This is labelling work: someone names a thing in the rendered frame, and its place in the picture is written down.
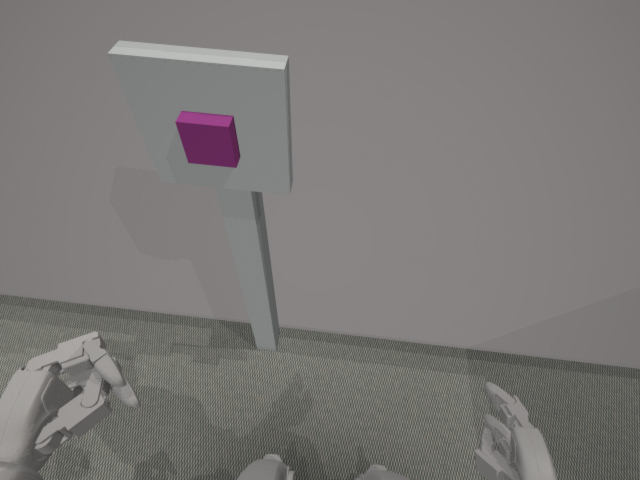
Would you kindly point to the left robot thigh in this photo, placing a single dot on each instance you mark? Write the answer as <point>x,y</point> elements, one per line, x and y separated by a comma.
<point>267,469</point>

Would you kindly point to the robot right shin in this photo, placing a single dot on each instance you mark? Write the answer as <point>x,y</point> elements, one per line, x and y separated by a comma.
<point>376,467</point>

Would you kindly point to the right robot hand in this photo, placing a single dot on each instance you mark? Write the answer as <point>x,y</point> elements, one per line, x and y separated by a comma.
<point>524,454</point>

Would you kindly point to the button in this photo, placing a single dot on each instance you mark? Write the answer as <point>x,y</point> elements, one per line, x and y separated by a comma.
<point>209,139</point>

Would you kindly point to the left robot hand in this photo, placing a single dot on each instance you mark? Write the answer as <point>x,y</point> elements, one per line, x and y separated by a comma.
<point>36,394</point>

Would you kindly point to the panel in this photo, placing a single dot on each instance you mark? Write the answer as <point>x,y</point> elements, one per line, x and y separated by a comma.
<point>159,81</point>

